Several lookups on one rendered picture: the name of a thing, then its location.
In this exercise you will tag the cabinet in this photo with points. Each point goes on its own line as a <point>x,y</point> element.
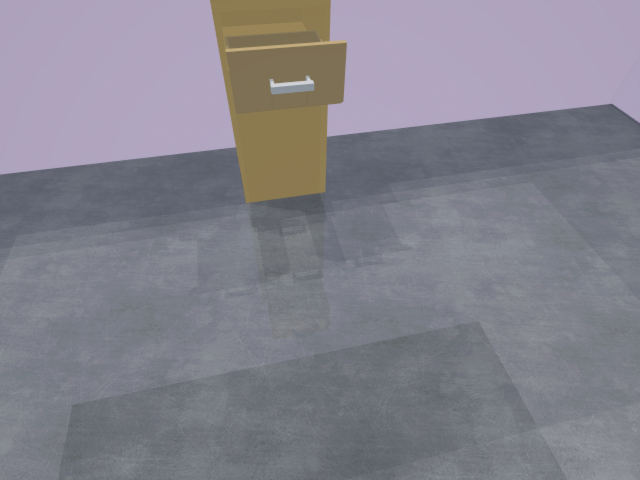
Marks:
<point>281,153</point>

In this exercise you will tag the drawer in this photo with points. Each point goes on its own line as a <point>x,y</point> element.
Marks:
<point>284,57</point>

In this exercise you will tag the handle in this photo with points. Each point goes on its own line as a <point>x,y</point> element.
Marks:
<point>291,87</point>

